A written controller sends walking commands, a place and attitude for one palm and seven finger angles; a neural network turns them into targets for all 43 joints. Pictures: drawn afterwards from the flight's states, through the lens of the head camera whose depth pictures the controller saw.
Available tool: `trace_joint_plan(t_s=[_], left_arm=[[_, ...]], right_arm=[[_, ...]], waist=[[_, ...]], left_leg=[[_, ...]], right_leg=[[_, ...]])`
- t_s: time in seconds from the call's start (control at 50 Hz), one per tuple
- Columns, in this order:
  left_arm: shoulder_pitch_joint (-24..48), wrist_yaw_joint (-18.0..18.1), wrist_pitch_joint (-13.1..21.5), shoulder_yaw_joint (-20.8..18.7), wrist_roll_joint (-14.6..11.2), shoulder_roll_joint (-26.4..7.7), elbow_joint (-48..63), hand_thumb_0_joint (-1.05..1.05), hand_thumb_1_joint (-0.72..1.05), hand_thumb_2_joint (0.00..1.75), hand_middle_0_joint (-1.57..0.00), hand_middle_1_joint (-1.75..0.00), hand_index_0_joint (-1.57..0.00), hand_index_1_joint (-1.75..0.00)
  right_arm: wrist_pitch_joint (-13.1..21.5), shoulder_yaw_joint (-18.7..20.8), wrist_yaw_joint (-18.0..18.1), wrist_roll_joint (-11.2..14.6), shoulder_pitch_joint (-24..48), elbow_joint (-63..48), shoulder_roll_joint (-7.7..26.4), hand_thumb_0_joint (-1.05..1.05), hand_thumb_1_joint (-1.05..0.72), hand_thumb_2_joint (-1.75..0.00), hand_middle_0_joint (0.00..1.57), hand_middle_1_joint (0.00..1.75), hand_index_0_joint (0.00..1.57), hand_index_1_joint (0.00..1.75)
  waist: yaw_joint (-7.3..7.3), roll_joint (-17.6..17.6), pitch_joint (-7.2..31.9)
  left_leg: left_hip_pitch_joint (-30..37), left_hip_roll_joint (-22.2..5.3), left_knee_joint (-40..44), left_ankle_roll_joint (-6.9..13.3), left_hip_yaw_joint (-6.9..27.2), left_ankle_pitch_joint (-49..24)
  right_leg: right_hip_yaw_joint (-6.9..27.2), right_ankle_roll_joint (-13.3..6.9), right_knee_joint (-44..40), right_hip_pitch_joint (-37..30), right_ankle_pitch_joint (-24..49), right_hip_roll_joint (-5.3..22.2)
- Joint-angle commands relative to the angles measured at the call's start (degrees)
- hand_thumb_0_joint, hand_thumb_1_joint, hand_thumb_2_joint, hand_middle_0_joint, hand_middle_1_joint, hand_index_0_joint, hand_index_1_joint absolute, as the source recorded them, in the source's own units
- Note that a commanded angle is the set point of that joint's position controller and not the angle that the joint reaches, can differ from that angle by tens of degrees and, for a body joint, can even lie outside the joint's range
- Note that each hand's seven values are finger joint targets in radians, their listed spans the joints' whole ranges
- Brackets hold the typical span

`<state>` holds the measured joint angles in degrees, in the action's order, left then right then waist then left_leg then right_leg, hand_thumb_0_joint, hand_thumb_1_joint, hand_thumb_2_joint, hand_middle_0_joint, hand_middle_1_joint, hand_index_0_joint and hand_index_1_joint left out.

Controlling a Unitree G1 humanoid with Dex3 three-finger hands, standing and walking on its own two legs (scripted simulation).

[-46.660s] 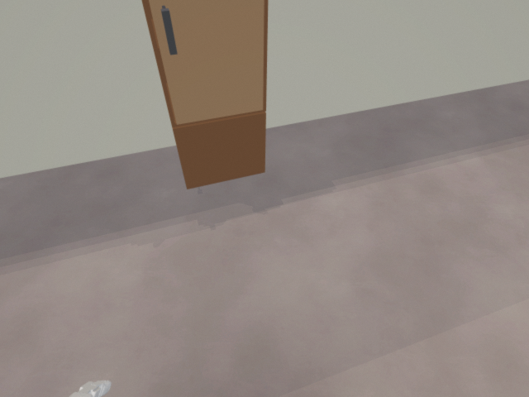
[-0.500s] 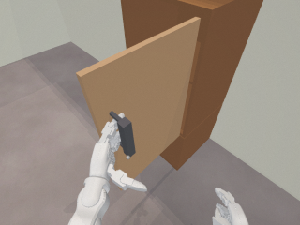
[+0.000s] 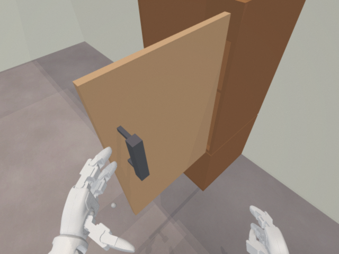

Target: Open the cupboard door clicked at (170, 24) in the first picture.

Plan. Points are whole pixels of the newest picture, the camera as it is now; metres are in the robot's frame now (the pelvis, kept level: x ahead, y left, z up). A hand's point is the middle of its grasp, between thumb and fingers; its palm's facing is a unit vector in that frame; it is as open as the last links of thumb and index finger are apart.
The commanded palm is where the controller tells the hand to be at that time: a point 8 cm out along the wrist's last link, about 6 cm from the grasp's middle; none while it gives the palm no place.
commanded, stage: slide the hand sideways off the handle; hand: left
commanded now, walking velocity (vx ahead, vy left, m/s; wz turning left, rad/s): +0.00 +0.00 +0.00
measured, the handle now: (132, 153) +0.32 +0.11 +0.09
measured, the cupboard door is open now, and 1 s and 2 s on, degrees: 91 91 91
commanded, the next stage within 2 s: draw the hand back to the body in 0.26 s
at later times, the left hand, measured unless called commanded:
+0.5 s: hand (90, 213) +0.18 +0.16 +0.10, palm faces -0.02 -1.00 -0.05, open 16.3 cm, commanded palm +0.14 +0.22 +0.10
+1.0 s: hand (47, 202) +0.18 +0.22 +0.14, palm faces +0.20 -0.94 -0.27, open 15.4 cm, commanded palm +0.14 +0.27 +0.15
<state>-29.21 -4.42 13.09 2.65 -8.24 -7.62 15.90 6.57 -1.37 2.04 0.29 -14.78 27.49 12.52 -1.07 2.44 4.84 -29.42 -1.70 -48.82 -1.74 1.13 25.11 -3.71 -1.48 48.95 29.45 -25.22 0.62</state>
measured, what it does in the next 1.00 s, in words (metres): stands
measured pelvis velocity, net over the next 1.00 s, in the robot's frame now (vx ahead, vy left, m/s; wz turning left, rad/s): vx -0.01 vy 0.02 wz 0.01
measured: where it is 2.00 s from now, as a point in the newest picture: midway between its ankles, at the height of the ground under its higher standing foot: outside the picture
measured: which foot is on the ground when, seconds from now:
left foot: down 0.00-1.00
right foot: down 0.00-1.00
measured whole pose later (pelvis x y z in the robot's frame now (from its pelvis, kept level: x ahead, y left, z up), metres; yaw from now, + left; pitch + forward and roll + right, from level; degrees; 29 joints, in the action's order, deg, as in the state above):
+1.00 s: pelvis -0.01 +0.02 +0.01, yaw +0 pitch +1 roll -2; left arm -31.6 0.4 3.1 -8.3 -6.1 -16.1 27.0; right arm 11.2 -3.4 6.1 1.0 -14.5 30.1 12.4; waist -2.7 3.4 3.6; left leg -21.8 -1.2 -44.1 0.0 1.2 23.0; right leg -3.8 0.3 40.8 20.1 -21.3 0.8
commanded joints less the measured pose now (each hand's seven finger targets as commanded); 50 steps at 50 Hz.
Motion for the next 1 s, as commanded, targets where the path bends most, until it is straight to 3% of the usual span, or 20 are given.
trace_joint_plan(t_s=[0.0,0.08,0.12,0.14,0.22,0.3,0.32,0.34,0.4,0.46,0.56,0.62,0.74,0.84,0.86,0.88,0.9,0.98], left_arm=[[-2.3,-1.4,5.3,-4.9,-1.8,-4.3,14.3,0.00,-0.50,0.30,-0.15,-0.30,-0.15,-0.30],[-3.1,-3.7,6.6,-5.0,-2.8,-5.0,16.0,0.00,-0.50,0.30,-0.15,-0.30,-0.15,-0.30],[-5.5,-4.6,6.8,-7.5,-3.6,-6.8,15.0,0.00,-0.50,0.30,-0.15,-0.30,-0.15,-0.30],[-5.5,-5.3,7.0,-6.7,-4.0,-5.9,15.3,0.00,-0.50,0.30,-0.15,-0.30,-0.15,-0.30],[-0.7,-6.4,7.0,-8.6,-5.1,-7.9,15.1,0.00,-0.50,0.30,-0.15,-0.30,-0.15,-0.30],[1.2,-6.7,6.8,-7.4,-5.9,-6.6,15.4,0.00,-0.50,0.30,-0.15,-0.30,-0.15,-0.30],[0.4,-6.5,6.4,-8.2,-6.0,-7.4,15.0,0.00,-0.50,0.30,-0.15,-0.30,-0.15,-0.30],[-0.9,-6.6,5.9,-7.8,-6.0,-6.7,14.7,0.00,-0.50,0.30,-0.15,-0.30,-0.15,-0.30],[-0.8,-5.8,4.5,-9.7,-5.6,-9.2,18.0,0.00,-0.50,0.30,-0.15,-0.30,-0.15,-0.30],[-2.4,-4.8,2.3,-11.8,-5.6,-10.1,18.0,0.00,-0.50,0.30,-0.15,-0.30,-0.15,-0.30],[-1.1,-4.8,-0.9,-10.9,-6.5,-8.8,18.4,0.00,-0.50,0.30,-0.15,-0.30,-0.15,-0.30],[-0.3,-5.2,-2.2,-11.9,-6.8,-9.9,18.8,0.00,-0.50,0.30,-0.15,-0.30,-0.15,-0.30],[1.0,-6.2,-3.1,-14.8,-7.4,-12.2,22.2,0.00,-0.50,0.30,-0.15,-0.30,-0.15,-0.30],[3.0,-7.5,-5.1,-16.3,-8.6,-12.9,21.9,0.00,-0.32,0.37,-0.16,-0.30,-0.16,-0.30],[5.8,1.1,-4.7,-18.3,0.7,-21.7,26.7,0.00,-0.29,0.39,-0.16,-0.30,-0.16,-0.30],[0.9,4.6,-5.8,-16.0,1.7,-15.9,24.0,0.00,-0.26,0.40,-0.16,-0.30,-0.16,-0.30],[-0.9,6.1,-6.6,-14.2,2.3,-13.8,22.6,0.00,-0.22,0.42,-0.16,-0.30,-0.16,-0.30],[0.8,9.9,-6.7,-15.0,5.1,-15.4,23.2,0.00,-0.08,0.48,-0.16,-0.30,-0.16,-0.30]], right_arm=[[4.3,2.3,0.6,0.2,4.1,-10.1,5.2,0.00,-0.90,-0.90,0.20,0.30,0.20,0.30],[5.2,2.5,0.8,0.4,3.9,-10.3,5.5,0.00,-0.90,-0.90,0.20,0.30,0.20,0.30],[5.2,2.8,1.2,0.6,3.8,-9.8,5.6,0.00,-0.90,-0.90,0.20,0.30,0.20,0.30],[5.3,2.7,1.3,0.7,3.9,-10.2,5.7,0.00,-0.90,-0.90,0.20,0.30,0.20,0.30],[5.8,2.5,2.0,0.8,4.3,-10.0,6.0,0.00,-0.90,-0.90,0.20,0.30,0.20,0.30],[7.0,2.3,2.4,1.1,4.1,-10.0,6.1,0.00,-0.90,-0.90,0.20,0.30,0.20,0.30],[7.1,2.4,2.4,1.1,4.2,-10.0,6.1,0.00,-0.90,-0.90,0.20,0.30,0.20,0.30],[7.3,2.3,2.4,1.2,4.3,-10.2,6.0,0.00,-0.90,-0.90,0.20,0.30,0.20,0.30],[7.3,2.3,2.5,1.5,4.3,-10.6,5.9,0.00,-0.90,-0.90,0.20,0.30,0.20,0.30],[7.0,2.1,2.5,1.6,4.7,-10.4,5.5,0.00,-0.90,-0.90,0.20,0.30,0.20,0.30],[7.3,1.4,2.7,2.0,5.4,-10.4,5.9,0.00,-0.90,-0.90,0.20,0.30,0.20,0.30],[7.9,1.2,3.0,2.0,5.4,-9.9,6.2,0.00,-0.90,-0.90,0.20,0.30,0.20,0.30],[9.2,0.7,3.2,2.1,5.4,-9.1,6.2,0.00,-0.90,-0.90,0.20,0.30,0.20,0.30],[10.1,0.4,3.6,2.5,6.0,-8.0,6.5,0.00,-0.90,-0.90,0.20,0.30,0.20,0.30],[9.3,0.6,4.8,1.2,5.8,-7.9,6.1,0.00,-0.90,-0.90,0.20,0.30,0.20,0.30],[9.1,0.2,5.0,0.5,5.5,-7.4,5.0,0.00,-0.90,-0.90,0.20,0.30,0.20,0.30],[8.7,0.0,4.9,0.5,5.3,-7.3,4.9,0.00,-0.90,-0.90,0.20,0.30,0.20,0.30],[7.3,0.1,4.7,0.1,6.3,-5.9,5.4,0.00,-0.90,-0.90,0.20,0.30,0.20,0.30]], waist=[[-0.43,-4.6,7.3],[0.21,-4.2,6.7],[0.05,-5.5,6.8],[0.32,-5.0,6.7],[0.82,-4.3,4.9],[0.70,-2.1,6.5],[0.34,-3.0,7.2],[0.07,-2.0,7.4],[-0.80,0.2,9.3],[-1.41,-1.0,8.1],[-0.75,-1.7,3.3],[-0.66,-2.3,3.1],[-1.37,1.2,4.3],[-1.36,1.6,3.1],[-2.98,2.0,2.8],[-1.94,1.7,0.0],[-1.63,-0.4,-1.8],[-1.52,0.6,-2.0]], left_leg=[[-0.1,2.9,3.8,2.4,-0.9,-14.1],[-1.4,3.0,2.4,2.4,-0.6,-12.9],[-2.7,3.0,1.6,2.4,-0.5,-12.1],[-3.1,3.1,1.1,2.4,-0.5,-11.5],[-4.5,3.0,0.2,2.4,-0.3,-8.5],[-3.4,3.0,0.6,2.4,0.2,-8.1],[-3.4,2.8,0.6,2.4,0.4,-8.6],[-3.1,2.9,0.8,2.4,0.3,-8.9],[-1.1,2.7,2.4,2.4,0.4,-10.1],[-1.2,2.5,3.7,2.3,0.6,-10.5],[-0.5,2.1,6.0,2.3,1.1,-7.3],[0.2,2.0,6.5,2.4,1.3,-6.9],[3.1,2.1,8.3,2.2,1.5,-8.5],[5.1,2.0,9.7,2.1,1.7,-9.6],[5.7,1.5,12.4,2.3,0.7,-9.0],[6.4,1.8,13.2,2.1,0.4,-8.4],[6.3,1.6,13.6,2.0,0.7,-8.0],[10.5,1.1,16.4,2.3,0.1,-9.9]], right_leg=[[2.6,1.1,-6.5,-6.6,21.6,-0.5],[3.0,1.3,-6.0,-4.8,19.6,-0.3],[3.7,1.4,-6.3,-5.0,18.3,-0.3],[4.2,1.6,-6.5,-4.3,17.7,0.0],[5.0,1.2,-7.6,-1.8,10.0,-0.1],[3.7,0.8,-6.7,-1.2,8.4,-0.5],[3.7,0.8,-6.5,-1.7,8.6,-0.6],[3.4,0.8,-6.3,-1.8,9.4,-0.6],[2.1,0.5,-5.6,-3.0,11.2,-0.8],[1.2,0.5,-5.8,-4.2,11.8,-1.1],[0.1,0.7,-7.8,-2.6,7.8,-1.5],[0.3,0.8,-9.0,-3.4,6.8,-1.6],[-0.5,0.5,-9.4,-5.4,8.7,-1.5],[-0.8,0.6,-11.0,-6.6,10.3,-1.6],[2.4,-0.1,-14.5,-9.3,9.7,-0.6],[1.7,-0.1,-15.9,-8.8,8.6,-0.2],[1.3,0.0,-16.4,-8.1,7.8,-0.2],[1.1,0.3,-19.0,-11.6,9.2,0.0]])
